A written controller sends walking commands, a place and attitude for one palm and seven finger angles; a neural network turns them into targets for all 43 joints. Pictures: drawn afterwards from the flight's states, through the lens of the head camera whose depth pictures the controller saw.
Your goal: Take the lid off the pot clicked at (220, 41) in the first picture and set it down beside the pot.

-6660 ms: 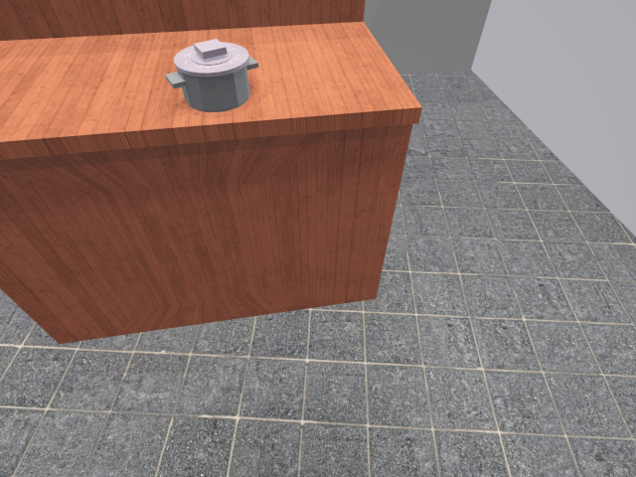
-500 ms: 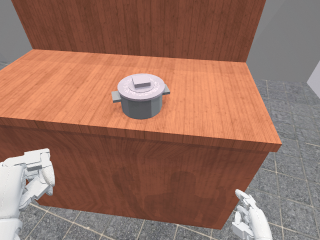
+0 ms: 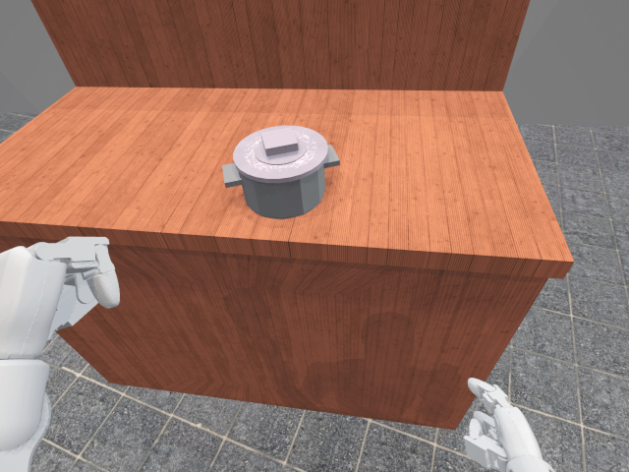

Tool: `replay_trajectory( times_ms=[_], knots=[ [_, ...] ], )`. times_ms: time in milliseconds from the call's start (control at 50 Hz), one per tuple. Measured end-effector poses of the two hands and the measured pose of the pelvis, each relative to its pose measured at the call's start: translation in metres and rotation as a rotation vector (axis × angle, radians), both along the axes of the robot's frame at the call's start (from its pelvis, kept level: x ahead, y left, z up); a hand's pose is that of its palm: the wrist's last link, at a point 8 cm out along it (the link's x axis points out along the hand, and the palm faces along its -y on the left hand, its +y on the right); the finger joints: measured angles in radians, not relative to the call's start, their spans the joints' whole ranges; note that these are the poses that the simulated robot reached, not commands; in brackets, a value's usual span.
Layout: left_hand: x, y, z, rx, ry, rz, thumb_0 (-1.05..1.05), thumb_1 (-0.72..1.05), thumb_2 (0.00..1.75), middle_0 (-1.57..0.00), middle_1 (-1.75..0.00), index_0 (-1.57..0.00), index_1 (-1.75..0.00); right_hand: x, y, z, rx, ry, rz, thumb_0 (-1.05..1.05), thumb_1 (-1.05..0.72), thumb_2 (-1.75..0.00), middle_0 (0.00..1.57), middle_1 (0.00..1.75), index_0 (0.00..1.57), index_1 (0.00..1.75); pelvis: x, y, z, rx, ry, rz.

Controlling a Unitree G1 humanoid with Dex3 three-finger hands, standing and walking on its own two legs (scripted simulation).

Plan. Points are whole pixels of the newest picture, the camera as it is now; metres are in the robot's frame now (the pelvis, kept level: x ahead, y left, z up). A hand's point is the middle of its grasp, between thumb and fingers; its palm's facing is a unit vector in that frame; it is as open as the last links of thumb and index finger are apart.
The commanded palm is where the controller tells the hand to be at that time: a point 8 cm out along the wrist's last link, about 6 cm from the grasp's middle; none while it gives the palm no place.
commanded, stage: reach forward and open the fingers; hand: left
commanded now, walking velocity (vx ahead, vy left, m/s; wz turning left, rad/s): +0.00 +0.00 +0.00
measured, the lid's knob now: (279, 141) +0.55 +0.16 +0.15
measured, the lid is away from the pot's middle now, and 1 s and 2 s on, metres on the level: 0.00 0.00 0.00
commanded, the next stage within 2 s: move the open hand above the knob in 0.92 s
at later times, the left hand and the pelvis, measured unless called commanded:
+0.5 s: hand (122, 254) +0.25 +0.25 +0.19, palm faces +0.11 -0.08 -0.99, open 5.5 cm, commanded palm +0.22 +0.25 +0.25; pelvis +0.00 -0.01 +0.00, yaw +1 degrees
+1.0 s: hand (156, 215) +0.30 +0.22 +0.21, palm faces -0.02 -0.03 -1.00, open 9.6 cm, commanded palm +0.26 +0.23 +0.28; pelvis -0.01 -0.01 +0.00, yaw +1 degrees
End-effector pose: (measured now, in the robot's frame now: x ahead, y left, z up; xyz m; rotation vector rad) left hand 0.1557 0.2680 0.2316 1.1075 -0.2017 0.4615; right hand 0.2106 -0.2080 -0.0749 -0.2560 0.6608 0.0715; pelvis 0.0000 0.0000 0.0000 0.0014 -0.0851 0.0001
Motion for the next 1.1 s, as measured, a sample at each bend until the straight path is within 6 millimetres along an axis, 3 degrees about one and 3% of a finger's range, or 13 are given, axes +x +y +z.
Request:
replay_trajectory(
  times_ms=[120, 220, 380, 540, 660, 740, 800, 900, 1020, 1100],
  knots=[
    [0.016, 0.001, 0.005, 0.213, 0.096, 0.098, 0.01, 0.7, 1.05, -1.27, -1.25, -1.27, -1.25, 0.018, 0.003, -0.004, 0.041, 0.014, -0.018, 0.02, -0.9, -0.9, 0.2, 0.3, 0.2, 0.3, -0.001, -0.001, -0.001, 0.004, 0.022, 0.012],
    [0.034, -0.003, 0.001, 0.237, 0.185, 0.09, 0.0, 0.56, 1.15, -1.24, -1.09, -1.23, -1.09, 0.03, 0.007, 0.004, 0.06, -0.018, -0.012, 0.02, -0.9, -0.9, 0.2, 0.3, 0.2, 0.3, 0.001, -0.005, 0.001, 0.006, 0.011, 0.02],
    [0.057, -0.009, 0.01, 0.285, 0.295, 0.049, 0.0, 0.32, 1.31, -1.18, -0.81, -1.17, -0.81, 0.039, 0.009, 0.014, 0.071, -0.047, 0.005, 0.02, -0.9, -0.9, 0.2, 0.3, 0.2, 0.3, 0.004, -0.01, 0.003, 0.005, -0.013, 0.025],
    [0.074, -0.023, 0.017, 0.337, 0.387, -0.032, 0.0, 0.05, 1.48, -1.1, -0.53, -1.1, -0.52, 0.028, 0.0, 0.006, 0.064, -0.012, 0.006, 0.02, -0.9, -0.9, 0.2, 0.3, 0.2, 0.3, 0.001, -0.013, 0.005, 0.006, -0.002, 0.024],
    [0.089, -0.016, 0.021, 0.35, 0.455, -0.024, 0.0, -0.15, 1.6, -1.04, -0.32, -1.04, -0.31, 0.011, -0.01, -0.005, 0.061, 0.04, -0.012, 0.02, -0.9, -0.9, 0.2, 0.3, 0.2, 0.3, -0.004, -0.016, 0.005, 0.008, 0.007, 0.027],
    [0.094, -0.031, 0.025, 0.358, 0.458, -0.092, 0.0, -0.26, 1.67, -1.0, -0.21, -1.0, -0.2, 0.003, -0.014, -0.009, 0.059, 0.048, -0.021, 0.02, -0.9, -0.9, 0.2, 0.3, 0.2, 0.3, -0.006, -0.015, 0.005, 0.009, 0.009, 0.028],
    [0.1, -0.036, 0.029, 0.399, 0.464, -0.115, 0.0, -0.31, 1.7, -0.98, -0.15, -0.98, -0.15, -0.002, -0.016, -0.01, 0.06, 0.054, -0.032, 0.02, -0.9, -0.9, 0.2, 0.3, 0.2, 0.3, -0.007, -0.015, 0.005, 0.01, 0.011, 0.025],
    [0.116, -0.028, 0.034, 0.383, 0.486, -0.081, 0.0, -0.36, 1.73, -0.96, -0.11, -0.95, -0.11, -0.008, -0.018, -0.011, 0.069, 0.061, -0.046, 0.02, -0.9, -0.9, 0.2, 0.3, 0.2, 0.3, -0.012, -0.016, 0.005, 0.012, 0.019, 0.023],
    [0.121, -0.047, 0.038, 0.404, 0.471, -0.153, 0.0, -0.37, 1.74, -0.94, -0.09, -0.93, -0.09, -0.007, -0.018, -0.009, 0.073, 0.047, -0.048, 0.02, -0.9, -0.9, 0.2, 0.3, 0.2, 0.3, -0.011, -0.014, 0.004, 0.013, 0.024, 0.019],
    [0.133, -0.036, 0.045, 0.408, 0.478, -0.109, 0.0, -0.37, 1.74, -0.93, -0.09, -0.92, -0.09, -0.006, -0.017, -0.008, 0.068, 0.053, -0.051, 0.02, -0.9, -0.9, 0.2, 0.3, 0.2, 0.3, -0.012, -0.014, 0.004, 0.013, 0.027, 0.02]
  ],
)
